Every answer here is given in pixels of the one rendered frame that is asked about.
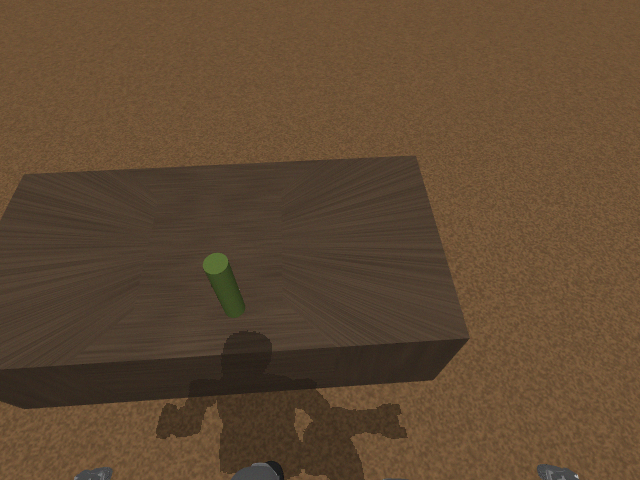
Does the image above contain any can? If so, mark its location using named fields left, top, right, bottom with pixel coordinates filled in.
left=203, top=253, right=245, bottom=318

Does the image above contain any right robot hand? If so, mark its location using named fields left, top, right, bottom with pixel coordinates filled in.
left=537, top=464, right=579, bottom=480

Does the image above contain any left robot foot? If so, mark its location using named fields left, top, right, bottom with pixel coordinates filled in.
left=265, top=461, right=284, bottom=480

